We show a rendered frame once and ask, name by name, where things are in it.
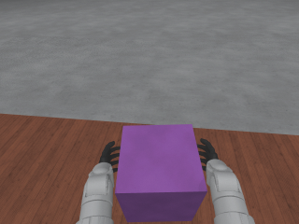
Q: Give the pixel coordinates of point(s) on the carton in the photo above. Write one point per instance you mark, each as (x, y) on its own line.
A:
(160, 176)

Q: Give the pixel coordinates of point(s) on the left robot forearm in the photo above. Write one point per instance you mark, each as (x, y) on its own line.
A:
(97, 197)

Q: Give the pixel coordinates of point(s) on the right robot forearm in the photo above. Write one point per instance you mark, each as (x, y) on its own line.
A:
(226, 194)

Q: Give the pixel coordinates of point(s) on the robot left hand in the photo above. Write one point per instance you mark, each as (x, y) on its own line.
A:
(106, 157)

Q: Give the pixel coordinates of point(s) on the robot right hand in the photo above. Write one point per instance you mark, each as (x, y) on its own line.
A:
(209, 153)

